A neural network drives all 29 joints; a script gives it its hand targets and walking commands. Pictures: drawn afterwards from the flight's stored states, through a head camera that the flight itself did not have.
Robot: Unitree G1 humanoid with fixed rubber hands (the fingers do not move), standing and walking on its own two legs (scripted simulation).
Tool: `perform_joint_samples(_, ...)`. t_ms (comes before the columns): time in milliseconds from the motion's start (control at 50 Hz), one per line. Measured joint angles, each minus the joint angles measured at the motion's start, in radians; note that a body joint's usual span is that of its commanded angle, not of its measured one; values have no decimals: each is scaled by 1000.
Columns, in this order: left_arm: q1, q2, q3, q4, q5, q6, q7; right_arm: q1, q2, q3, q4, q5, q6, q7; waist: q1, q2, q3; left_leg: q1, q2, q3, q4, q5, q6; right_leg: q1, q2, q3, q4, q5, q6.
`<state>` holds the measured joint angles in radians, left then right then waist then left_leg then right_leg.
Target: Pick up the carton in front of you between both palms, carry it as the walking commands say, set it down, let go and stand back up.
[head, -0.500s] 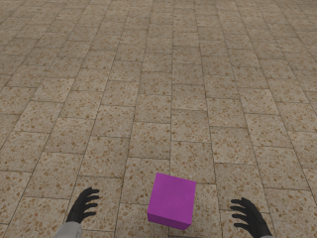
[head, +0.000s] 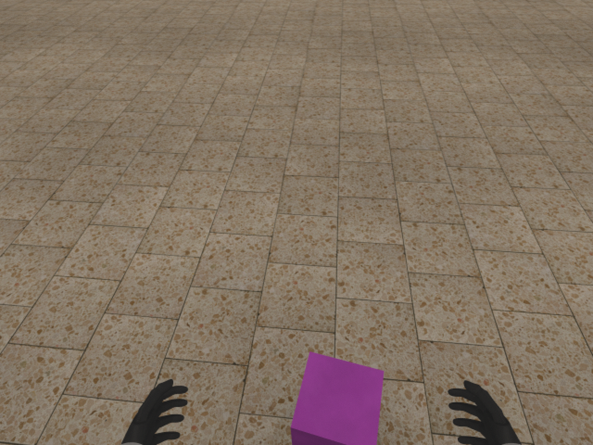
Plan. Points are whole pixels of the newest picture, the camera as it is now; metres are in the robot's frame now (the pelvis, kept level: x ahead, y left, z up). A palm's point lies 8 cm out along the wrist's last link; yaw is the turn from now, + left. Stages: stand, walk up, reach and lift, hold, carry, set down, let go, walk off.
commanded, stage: stand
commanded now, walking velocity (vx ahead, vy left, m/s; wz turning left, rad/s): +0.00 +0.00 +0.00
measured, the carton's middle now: (336, 412) +0.36 -0.08 -0.65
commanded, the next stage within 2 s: none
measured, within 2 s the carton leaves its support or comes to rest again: neither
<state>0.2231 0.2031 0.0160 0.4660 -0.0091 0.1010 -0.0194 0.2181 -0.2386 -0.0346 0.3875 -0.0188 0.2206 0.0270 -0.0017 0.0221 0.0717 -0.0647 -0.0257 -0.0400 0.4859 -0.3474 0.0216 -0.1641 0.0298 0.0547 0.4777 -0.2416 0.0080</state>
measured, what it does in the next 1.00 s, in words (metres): stands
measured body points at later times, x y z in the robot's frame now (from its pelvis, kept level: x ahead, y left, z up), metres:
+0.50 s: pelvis +0.01 -0.03 +0.00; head +0.02 -0.05 +0.45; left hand +0.13 +0.28 -0.09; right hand +0.16 -0.31 -0.11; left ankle -0.05 +0.10 -0.74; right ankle +0.01 -0.13 -0.74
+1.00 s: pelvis +0.00 -0.03 +0.01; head +0.00 -0.04 +0.45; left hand +0.10 +0.28 -0.10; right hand +0.13 -0.32 -0.11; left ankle -0.05 +0.11 -0.74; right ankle +0.02 -0.13 -0.74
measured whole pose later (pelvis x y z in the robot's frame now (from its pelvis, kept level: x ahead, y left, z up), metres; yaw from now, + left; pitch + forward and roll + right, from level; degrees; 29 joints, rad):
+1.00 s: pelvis +0.00 -0.03 +0.01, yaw +3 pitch -2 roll +0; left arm 0.13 0.35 0.04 0.95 0.02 0.00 0.01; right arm 0.19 -0.38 0.00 0.87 -0.03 -0.01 -0.03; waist 0.02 0.04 0.02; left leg -0.07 0.00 -0.09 0.40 -0.29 -0.02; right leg -0.17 0.04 0.00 0.42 -0.22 -0.03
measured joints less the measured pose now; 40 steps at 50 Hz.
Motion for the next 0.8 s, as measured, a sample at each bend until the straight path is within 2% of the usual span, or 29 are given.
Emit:
perform_joint_samples(40, -6, 2, -2, 20, 14, -7, 3, 0, -2, 3, 17, -3, -14, -11, -2, 3, -10, -16, 3, -3, 8, 0, -5, -15, 3, -5, 8, -1, -4)
perform_joint_samples(100, -19, 31, 2, 106, 48, -37, 23, -9, -28, 1, 103, -17, -93, -36, -2, 11, -39, -65, 2, -10, 33, -6, -11, -64, 1, -13, 37, -10, -8)
perform_joint_samples(240, -13, 109, 40, 233, 59, -82, 29, 0, -91, -15, 237, -25, -187, -39, 4, 30, -57, -95, 6, -26, 42, -12, -21, -94, 3, -31, 56, -26, -21)
perform_joint_samples(440, -43, 124, 34, 324, 49, -99, 35, -17, -118, 4, 338, -19, -215, -50, 11, 32, -60, -66, 13, -45, 5, -5, -33, -66, 5, -52, 35, -33, -34)
perform_joint_samples(800, -80, 132, 23, 441, 37, -103, 34, -33, -133, 26, 439, -11, -227, -61, 17, 19, -57, -21, 23, -51, -61, 31, -42, -20, 8, -62, -27, -2, -41)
